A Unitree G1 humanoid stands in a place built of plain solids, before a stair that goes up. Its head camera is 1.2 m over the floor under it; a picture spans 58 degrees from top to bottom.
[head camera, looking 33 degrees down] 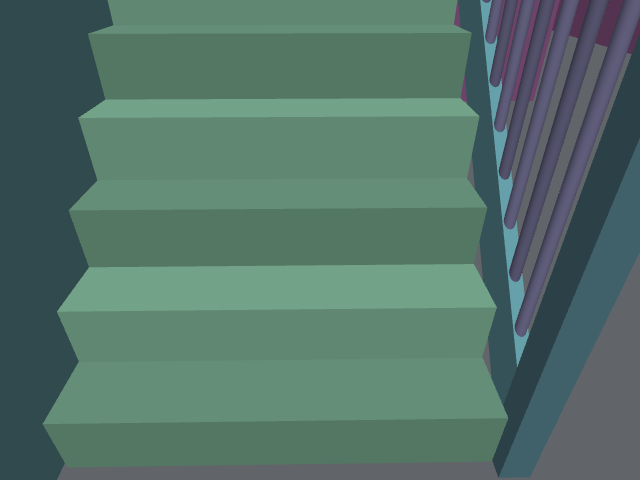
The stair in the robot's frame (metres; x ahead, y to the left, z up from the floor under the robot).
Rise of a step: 0.20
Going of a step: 0.20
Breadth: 1.20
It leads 1 degrees to the left of straight ahead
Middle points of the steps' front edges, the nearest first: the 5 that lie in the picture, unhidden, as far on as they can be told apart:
0.68 0.11 0.20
0.88 0.11 0.40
1.08 0.12 0.60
1.29 0.12 0.80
1.49 0.12 1.01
